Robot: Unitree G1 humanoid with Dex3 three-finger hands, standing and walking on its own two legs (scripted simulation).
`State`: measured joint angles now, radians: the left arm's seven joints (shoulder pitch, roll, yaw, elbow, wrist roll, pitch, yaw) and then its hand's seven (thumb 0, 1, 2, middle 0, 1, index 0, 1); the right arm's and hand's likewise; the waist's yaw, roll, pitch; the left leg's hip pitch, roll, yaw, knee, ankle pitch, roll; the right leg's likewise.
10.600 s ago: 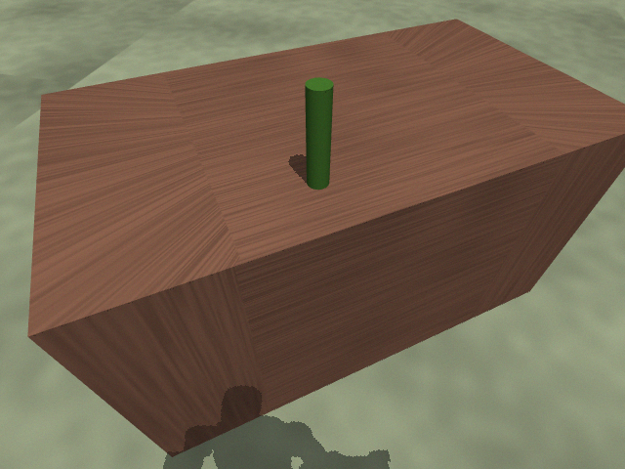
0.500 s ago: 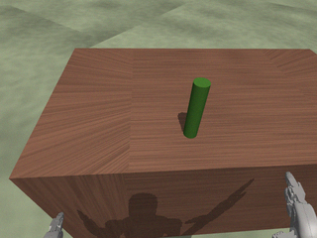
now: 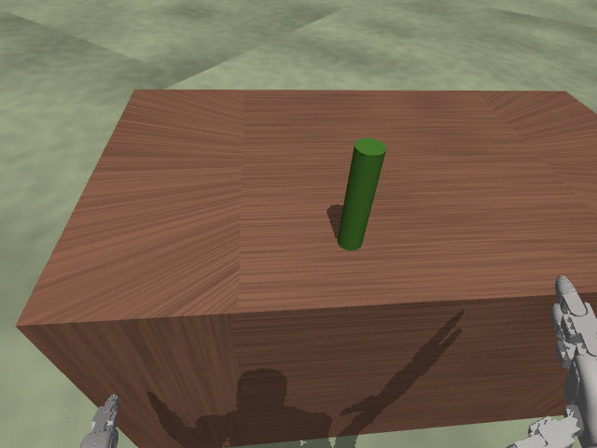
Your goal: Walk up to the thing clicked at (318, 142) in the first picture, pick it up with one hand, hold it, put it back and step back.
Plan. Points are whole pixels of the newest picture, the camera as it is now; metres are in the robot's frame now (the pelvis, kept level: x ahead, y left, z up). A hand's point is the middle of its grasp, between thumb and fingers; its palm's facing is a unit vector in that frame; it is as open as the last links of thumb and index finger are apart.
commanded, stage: rise first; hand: right
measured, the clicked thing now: (358, 199) +0.50 -0.10 +0.08
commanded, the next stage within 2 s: go down in 0.40 s
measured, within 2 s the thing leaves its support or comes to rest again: neither
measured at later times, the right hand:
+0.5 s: hand (533, 370) +0.19 -0.23 +0.12, palm faces +0.26 +0.88 -0.40, open 17.6 cm
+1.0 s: hand (514, 301) +0.26 -0.23 +0.13, palm faces +0.17 +0.95 -0.26, open 17.7 cm
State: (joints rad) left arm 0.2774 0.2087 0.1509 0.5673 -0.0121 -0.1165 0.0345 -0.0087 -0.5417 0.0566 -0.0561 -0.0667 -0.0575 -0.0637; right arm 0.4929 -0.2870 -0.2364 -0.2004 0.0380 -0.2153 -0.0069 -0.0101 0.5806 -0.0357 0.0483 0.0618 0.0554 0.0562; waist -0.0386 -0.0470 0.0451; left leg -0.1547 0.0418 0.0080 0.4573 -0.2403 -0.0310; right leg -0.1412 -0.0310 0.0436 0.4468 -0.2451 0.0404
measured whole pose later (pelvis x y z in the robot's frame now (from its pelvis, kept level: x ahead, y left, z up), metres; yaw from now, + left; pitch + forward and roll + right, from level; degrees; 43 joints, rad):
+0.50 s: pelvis +0.00 +0.00 +0.00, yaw +0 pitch -4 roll +0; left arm 0.26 0.20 0.16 0.60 -0.01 -0.13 0.03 -0.01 -0.54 0.09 -0.05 -0.08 -0.05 -0.07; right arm 0.49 -0.29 -0.25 -0.29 0.04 -0.28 0.01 -0.01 0.57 -0.05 0.05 0.06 0.06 0.06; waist -0.04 -0.05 0.05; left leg -0.16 0.04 0.01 0.46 -0.23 -0.03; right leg -0.15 -0.03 0.04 0.46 -0.24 0.04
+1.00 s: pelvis +0.00 +0.00 +0.00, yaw -1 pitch -2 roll +0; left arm 0.17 0.21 0.11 0.72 -0.01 -0.12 0.10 -0.01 -0.52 0.03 -0.05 -0.05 -0.05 -0.04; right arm 0.12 -0.32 -0.35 0.00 0.16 -0.19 0.21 -0.01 0.61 -0.01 0.05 0.05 0.06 0.05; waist -0.01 -0.05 0.01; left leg -0.21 0.04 0.02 0.50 -0.26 -0.03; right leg -0.20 -0.03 0.06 0.49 -0.26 0.05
